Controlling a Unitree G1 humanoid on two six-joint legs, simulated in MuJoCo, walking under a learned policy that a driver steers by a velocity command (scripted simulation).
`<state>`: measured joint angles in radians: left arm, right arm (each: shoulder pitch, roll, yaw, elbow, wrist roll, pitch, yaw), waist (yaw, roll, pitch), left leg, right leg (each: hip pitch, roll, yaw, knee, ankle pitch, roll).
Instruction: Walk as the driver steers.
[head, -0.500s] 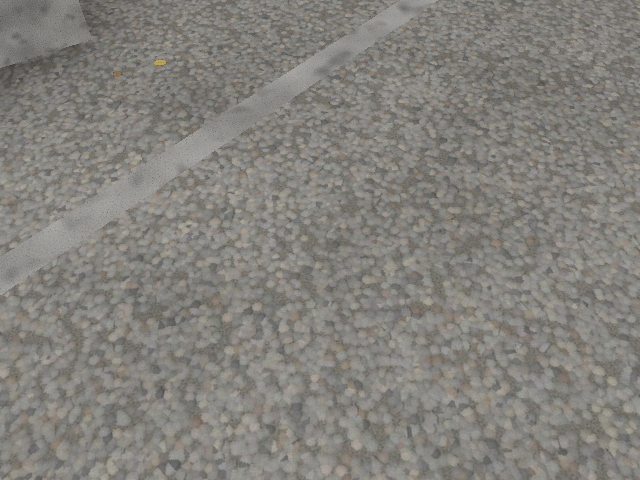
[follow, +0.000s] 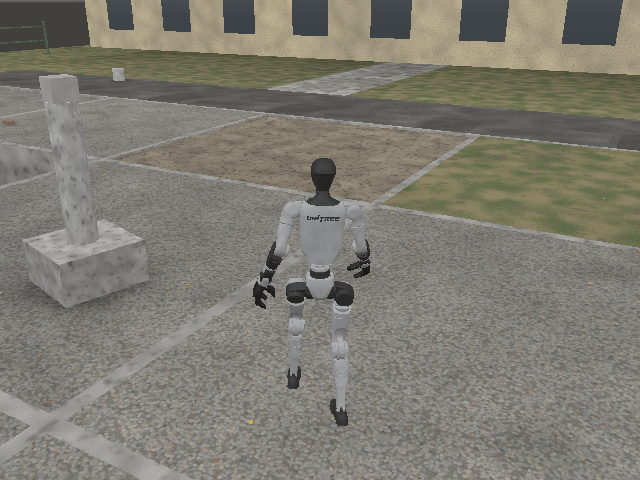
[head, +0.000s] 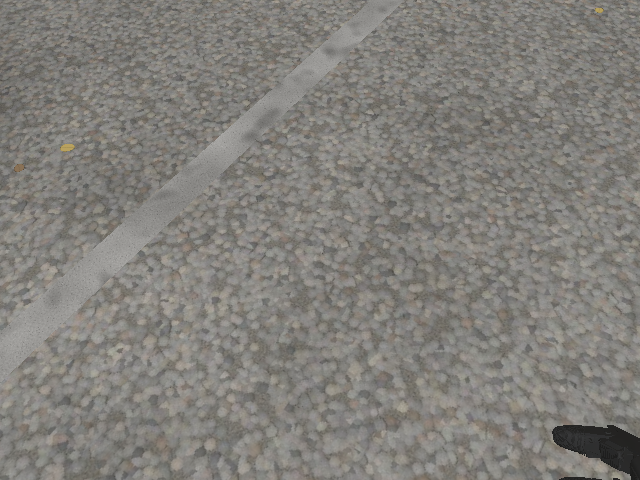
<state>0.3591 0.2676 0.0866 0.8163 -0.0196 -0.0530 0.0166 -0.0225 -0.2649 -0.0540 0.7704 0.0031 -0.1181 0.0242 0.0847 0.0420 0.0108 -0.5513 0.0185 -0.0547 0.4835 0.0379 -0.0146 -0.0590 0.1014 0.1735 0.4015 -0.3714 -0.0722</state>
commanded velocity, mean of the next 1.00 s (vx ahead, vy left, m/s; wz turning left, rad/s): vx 0.12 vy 0.00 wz -0.09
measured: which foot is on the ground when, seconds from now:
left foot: up 0.00-0.02, down 0.04-1.00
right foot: down 0.00-0.06, up 0.08-0.40, down 0.42-1.00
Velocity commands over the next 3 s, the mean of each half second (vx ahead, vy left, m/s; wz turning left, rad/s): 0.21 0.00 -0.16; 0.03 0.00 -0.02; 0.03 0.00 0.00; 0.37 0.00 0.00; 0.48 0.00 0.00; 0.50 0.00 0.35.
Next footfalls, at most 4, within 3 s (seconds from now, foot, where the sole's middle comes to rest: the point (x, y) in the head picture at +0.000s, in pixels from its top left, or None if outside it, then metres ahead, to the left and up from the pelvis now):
0.04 left None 0.21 0.13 -0.77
0.42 right None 0.23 -0.12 -0.77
2.10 left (332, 407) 0.62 0.09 -0.77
2.64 right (445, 296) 0.93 -0.16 -0.77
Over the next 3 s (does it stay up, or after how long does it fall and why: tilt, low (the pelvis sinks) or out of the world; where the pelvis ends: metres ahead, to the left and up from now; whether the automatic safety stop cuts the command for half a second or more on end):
stays up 0.93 -0.06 0.01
